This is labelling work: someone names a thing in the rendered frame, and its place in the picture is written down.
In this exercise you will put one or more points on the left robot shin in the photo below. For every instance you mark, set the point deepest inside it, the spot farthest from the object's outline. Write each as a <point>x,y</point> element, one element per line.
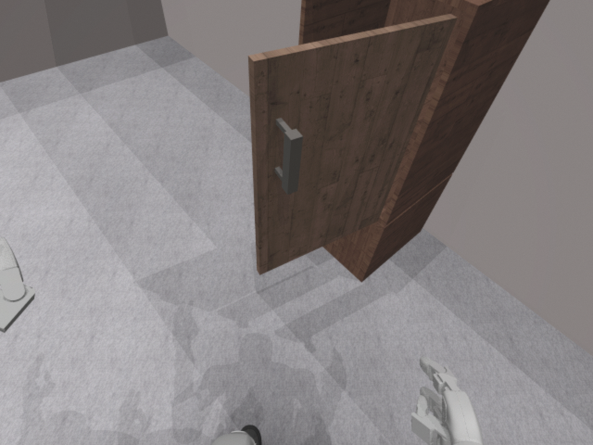
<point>241,432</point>

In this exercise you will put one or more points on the robot left hand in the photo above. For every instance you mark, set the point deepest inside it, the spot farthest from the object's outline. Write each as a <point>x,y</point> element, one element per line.
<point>15,297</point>

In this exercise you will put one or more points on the left robot foot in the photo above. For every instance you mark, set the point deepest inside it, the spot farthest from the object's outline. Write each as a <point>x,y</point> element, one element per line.
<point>253,432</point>

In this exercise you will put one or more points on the cupboard door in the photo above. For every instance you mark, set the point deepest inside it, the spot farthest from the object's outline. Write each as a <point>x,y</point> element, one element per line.
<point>356,100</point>

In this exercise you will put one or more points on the robot right hand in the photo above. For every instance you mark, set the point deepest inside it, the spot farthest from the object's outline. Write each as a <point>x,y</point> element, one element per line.
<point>454,418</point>

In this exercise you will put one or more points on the handle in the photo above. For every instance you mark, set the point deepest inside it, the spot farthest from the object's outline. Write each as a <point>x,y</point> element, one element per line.
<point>289,175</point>

